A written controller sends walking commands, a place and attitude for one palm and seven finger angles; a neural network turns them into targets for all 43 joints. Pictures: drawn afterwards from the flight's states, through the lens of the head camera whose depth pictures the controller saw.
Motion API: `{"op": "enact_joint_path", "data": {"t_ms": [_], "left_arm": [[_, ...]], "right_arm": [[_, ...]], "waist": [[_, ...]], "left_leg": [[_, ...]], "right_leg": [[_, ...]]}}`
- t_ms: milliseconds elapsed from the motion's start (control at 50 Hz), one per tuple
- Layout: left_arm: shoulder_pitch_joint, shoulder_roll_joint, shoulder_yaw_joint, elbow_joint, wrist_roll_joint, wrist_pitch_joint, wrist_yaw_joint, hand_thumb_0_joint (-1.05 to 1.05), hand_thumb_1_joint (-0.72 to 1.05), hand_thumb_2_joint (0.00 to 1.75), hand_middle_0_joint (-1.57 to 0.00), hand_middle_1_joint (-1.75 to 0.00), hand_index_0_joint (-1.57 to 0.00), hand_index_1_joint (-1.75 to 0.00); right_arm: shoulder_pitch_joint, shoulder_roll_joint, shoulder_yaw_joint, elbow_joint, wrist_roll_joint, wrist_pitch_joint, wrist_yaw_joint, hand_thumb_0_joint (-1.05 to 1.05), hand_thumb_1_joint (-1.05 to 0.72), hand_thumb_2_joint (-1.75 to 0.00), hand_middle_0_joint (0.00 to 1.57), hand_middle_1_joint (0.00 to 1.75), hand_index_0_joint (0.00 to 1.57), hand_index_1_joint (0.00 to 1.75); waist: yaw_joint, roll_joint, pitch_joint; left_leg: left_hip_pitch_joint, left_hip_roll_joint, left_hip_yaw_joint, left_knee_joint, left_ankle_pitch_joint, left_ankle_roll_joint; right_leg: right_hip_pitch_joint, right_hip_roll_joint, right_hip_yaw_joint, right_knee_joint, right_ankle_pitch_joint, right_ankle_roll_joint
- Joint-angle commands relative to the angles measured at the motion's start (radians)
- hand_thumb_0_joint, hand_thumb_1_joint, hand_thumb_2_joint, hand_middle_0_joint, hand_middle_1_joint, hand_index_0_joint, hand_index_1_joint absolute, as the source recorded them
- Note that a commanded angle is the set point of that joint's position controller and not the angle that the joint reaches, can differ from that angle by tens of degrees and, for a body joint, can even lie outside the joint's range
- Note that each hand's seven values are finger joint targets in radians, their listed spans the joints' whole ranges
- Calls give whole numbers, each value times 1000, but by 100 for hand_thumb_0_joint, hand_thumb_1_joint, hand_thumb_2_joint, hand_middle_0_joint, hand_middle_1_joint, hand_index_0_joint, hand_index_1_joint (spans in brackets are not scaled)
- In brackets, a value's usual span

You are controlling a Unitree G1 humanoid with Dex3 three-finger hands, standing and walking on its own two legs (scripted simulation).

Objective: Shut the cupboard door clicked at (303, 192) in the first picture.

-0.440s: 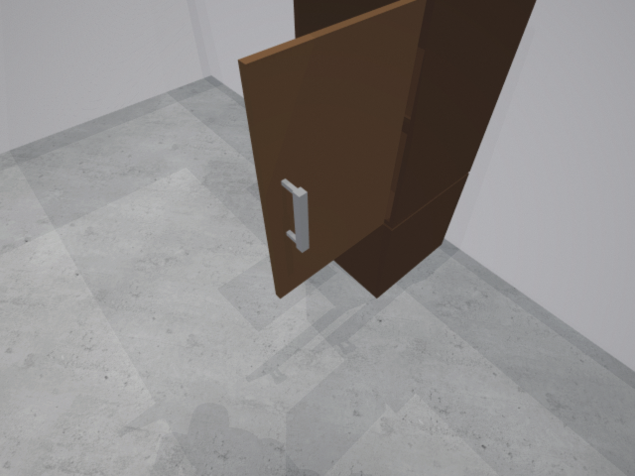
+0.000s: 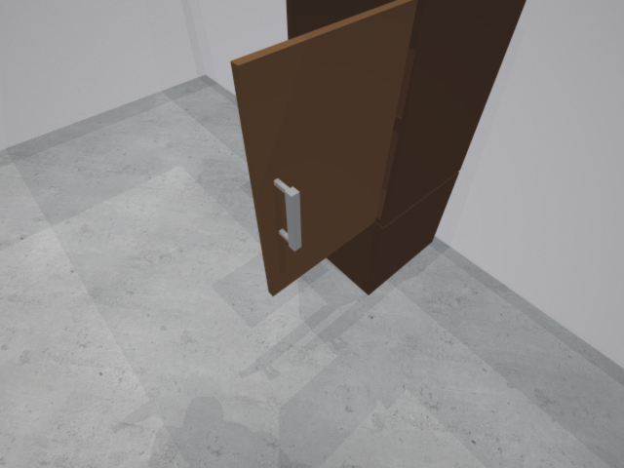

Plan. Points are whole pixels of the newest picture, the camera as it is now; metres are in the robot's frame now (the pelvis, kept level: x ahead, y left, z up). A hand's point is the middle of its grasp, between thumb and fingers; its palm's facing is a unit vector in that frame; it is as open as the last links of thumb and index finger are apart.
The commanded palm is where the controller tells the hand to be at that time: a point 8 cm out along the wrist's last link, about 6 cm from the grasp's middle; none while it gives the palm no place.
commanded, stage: look at it before walking up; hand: left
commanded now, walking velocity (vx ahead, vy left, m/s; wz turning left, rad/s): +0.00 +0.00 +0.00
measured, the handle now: (287, 215) +0.56 +0.08 -0.07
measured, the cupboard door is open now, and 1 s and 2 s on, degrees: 90 90 90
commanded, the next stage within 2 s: walk to a spot facing it in 0.40 s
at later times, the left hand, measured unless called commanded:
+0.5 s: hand out of the picture +0.05 +0.22 -0.17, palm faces +0.00 -0.96 -0.28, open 7.4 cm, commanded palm none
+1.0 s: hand out of the picture +0.07 +0.17 -0.18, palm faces -0.13 -0.95 -0.28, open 7.4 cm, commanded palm none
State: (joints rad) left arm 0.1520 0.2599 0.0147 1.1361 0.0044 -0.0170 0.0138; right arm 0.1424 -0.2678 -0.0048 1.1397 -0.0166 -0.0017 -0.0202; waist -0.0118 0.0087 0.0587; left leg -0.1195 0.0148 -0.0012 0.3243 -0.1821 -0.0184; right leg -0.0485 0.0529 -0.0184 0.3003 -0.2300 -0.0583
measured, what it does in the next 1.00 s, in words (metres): stands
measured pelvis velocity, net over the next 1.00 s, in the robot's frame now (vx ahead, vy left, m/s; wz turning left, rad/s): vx -0.02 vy -0.03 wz -0.19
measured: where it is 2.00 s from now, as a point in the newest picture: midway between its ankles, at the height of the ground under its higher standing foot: outside the picture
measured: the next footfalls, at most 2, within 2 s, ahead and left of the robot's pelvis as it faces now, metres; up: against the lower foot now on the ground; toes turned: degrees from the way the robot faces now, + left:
left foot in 1.42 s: +0.08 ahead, +0.11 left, +0.00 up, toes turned -29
right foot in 1.70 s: -0.05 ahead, -0.16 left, +0.00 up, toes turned -38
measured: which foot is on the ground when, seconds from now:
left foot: down 0.00-0.94, up 0.96-1.00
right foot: down 0.00-1.00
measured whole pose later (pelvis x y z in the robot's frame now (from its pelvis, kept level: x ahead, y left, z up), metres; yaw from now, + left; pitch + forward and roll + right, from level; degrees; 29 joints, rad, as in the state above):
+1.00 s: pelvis -0.02 -0.03 -0.03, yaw -11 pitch -1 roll +1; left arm 0.20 0.20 0.08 0.97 0.02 0.04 -0.01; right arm 0.17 -0.23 -0.06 1.02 -0.02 0.06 -0.04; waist 0.01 0.04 0.13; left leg -0.37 0.07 0.05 0.92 -0.49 -0.04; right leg -0.28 0.06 0.01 0.67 -0.36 -0.08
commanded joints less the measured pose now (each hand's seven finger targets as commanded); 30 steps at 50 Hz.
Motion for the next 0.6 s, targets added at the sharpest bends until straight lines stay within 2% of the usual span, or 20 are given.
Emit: {"op": "enact_joint_path", "data": {"t_ms": [0, 160, 380, 500, 560, 580], "left_arm": [[7, 178, 26, -45, -1, -20, 15, 0, 90, 90, -20, -30, -20, -30], [10, 177, 28, -46, -1, -20, 16, 0, 90, 90, -20, -30, -20, -30], [12, 174, 25, -47, -2, -19, 16, 0, 90, 90, -20, -30, -20, -30], [13, 175, 26, -46, -2, -17, 14, 0, 90, 90, -20, -30, -20, -30], [43, 108, 24, -51, 0, 7, 19, 0, 90, 90, -20, -30, -20, -30], [50, 113, 29, -59, 1, 14, 19, 0, 90, 90, -20, -30, -20, -30]], "right_arm": [[2, -160, -25, -39, -2, -14, -14, 0, -90, -90, 20, 30, 20, 30], [7, -157, -25, -38, -1, -15, -16, 0, -90, -90, 20, 30, 20, 30], [9, -157, -25, -37, -1, -13, -15, 0, -90, -90, 20, 30, 20, 30], [11, -159, -24, -35, -2, -14, -18, 0, -90, -90, 20, 30, 20, 30], [67, -81, -19, -32, -3, 2, -26, 0, -90, -90, 20, 30, 20, 30], [77, -83, -24, -36, -2, 7, -29, 0, -90, -90, 20, 30, 20, 30]], "waist": [[5, -4, -61], [5, -21, -60], [3, -8, -51], [4, -6, -49], [-3, -9, -68], [-2, -15, -62]], "left_leg": [[53, 99, -76, -17, 215, 37], [54, 98, -77, -13, 235, 38], [51, 97, -78, -19, 206, 37], [59, 103, -69, -13, 223, 36], [63, 113, -25, 43, 229, 23], [48, 114, -13, 62, 207, 20]], "right_leg": [[-38, -172, 106, -41, 283, 11], [-30, -173, 101, -39, 316, 13], [-38, -170, 110, -47, 275, 11], [-45, -169, 111, -39, 300, 9], [-70, -164, 132, 14, 372, 15], [-77, -160, 143, 34, 381, 13]]}}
